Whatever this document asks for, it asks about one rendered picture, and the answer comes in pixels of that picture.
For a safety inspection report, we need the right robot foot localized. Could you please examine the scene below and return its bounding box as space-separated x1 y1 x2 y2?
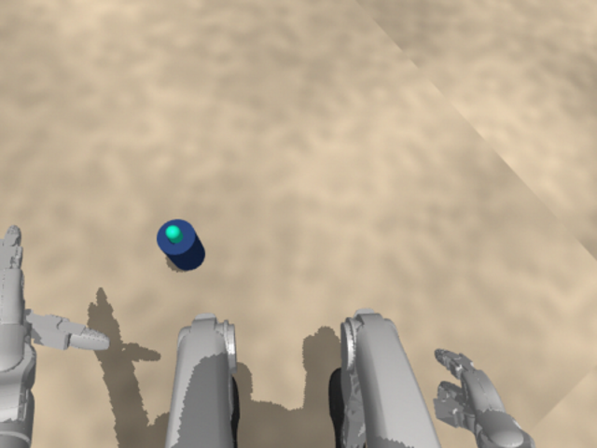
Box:
328 368 366 448

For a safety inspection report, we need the bottle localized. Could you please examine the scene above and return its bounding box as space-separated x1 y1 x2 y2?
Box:
157 219 205 271

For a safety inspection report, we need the left robot hand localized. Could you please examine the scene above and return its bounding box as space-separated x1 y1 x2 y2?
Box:
0 225 110 350

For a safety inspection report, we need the left robot arm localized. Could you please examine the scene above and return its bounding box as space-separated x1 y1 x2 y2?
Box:
0 324 36 448

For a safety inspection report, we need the right robot hand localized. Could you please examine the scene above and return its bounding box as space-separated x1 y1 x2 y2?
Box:
433 349 507 435

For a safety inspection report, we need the right robot arm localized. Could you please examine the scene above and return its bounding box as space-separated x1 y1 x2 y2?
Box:
474 411 535 448

